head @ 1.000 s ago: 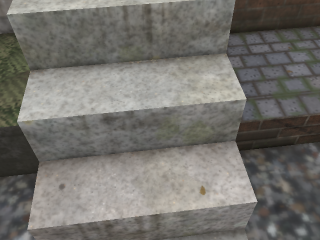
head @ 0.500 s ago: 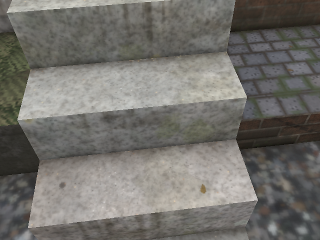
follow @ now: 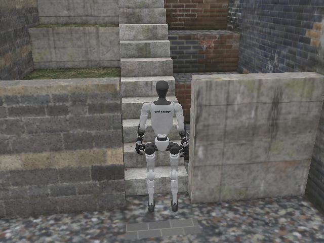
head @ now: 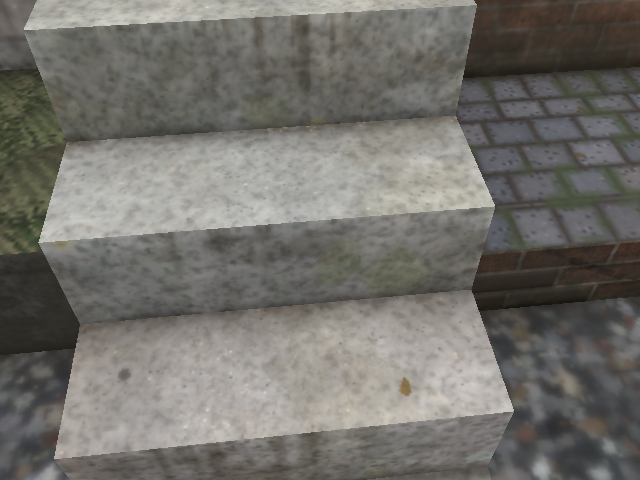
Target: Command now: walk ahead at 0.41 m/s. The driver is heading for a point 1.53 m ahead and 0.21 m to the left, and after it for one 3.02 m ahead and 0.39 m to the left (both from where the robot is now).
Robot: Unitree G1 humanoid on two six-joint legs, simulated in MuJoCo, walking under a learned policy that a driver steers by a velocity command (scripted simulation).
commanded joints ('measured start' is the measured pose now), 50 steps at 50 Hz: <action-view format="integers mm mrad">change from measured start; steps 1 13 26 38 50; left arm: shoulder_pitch -25 -54 -98 -117 -84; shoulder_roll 94 98 105 109 108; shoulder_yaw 16 16 21 23 56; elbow -52 -76 -109 -119 -142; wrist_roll -1 2 -1 2 7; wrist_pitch -15 -22 -16 -16 4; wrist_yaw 3 -6 -25 -28 18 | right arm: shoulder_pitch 24 -12 -46 -55 40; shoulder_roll -84 -99 -81 -79 -113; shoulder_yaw -17 -18 -7 -5 -32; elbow -44 -62 -87 -100 -41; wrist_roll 2 1 5 3 8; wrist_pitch -11 -11 -11 -12 18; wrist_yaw -3 6 20 23 20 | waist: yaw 0 0 -7 -10 11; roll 10 -34 -5 5 -14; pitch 12 -48 -49 -45 -11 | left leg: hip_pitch -22 18 -7 -14 18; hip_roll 115 128 123 121 100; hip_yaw -73 -76 -63 -63 -50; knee -40 -33 -43 -50 -57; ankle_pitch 260 368 363 329 299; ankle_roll -8 -9 -22 -25 11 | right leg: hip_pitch -1 34 39 33 -17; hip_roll -93 -97 -106 -107 -134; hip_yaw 65 59 67 67 70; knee -40 -31 -44 -53 14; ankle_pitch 157 232 252 224 183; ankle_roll -30 -29 -18 -16 -27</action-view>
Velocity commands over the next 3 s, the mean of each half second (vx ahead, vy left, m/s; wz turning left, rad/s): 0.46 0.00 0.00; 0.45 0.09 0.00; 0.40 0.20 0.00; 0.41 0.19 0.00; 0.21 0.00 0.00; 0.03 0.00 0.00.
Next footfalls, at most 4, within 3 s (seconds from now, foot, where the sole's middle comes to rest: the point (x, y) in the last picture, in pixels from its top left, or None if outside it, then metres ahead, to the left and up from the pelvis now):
none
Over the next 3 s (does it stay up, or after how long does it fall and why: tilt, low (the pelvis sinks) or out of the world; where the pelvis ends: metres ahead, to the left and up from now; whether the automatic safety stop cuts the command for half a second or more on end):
stays up -0.01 -0.02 0.00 its command is cut before an obstacle after 0.8 s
